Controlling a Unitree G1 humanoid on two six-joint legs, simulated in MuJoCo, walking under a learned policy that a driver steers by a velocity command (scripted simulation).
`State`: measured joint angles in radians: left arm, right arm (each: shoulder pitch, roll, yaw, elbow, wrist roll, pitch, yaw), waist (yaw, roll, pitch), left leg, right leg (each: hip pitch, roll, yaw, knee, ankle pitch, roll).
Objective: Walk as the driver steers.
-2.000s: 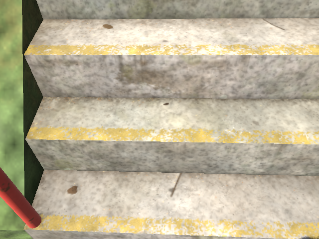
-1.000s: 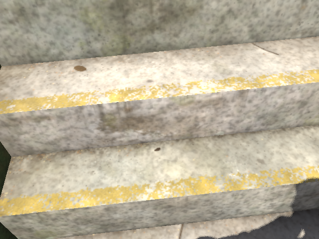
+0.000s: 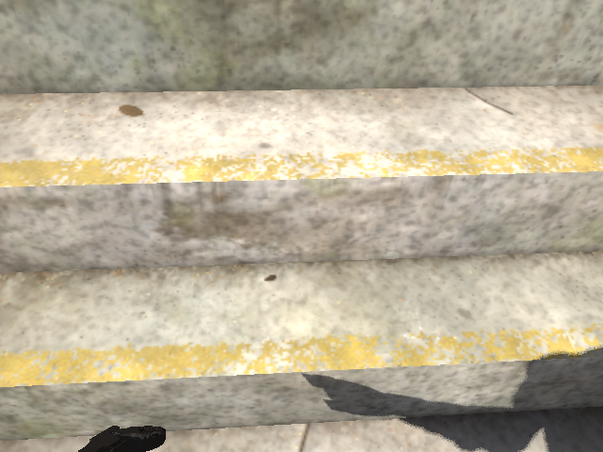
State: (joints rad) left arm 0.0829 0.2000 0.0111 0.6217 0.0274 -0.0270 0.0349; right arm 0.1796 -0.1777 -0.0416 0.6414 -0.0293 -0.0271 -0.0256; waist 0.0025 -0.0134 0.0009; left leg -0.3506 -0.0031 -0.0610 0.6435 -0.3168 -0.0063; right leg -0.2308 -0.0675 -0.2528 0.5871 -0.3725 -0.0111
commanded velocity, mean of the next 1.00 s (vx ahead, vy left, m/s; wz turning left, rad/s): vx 0.50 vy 0.00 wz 0.32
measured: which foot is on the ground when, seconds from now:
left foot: down 0.00-1.00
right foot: down 0.00-0.28, up 0.30-0.50, down 0.52-1.00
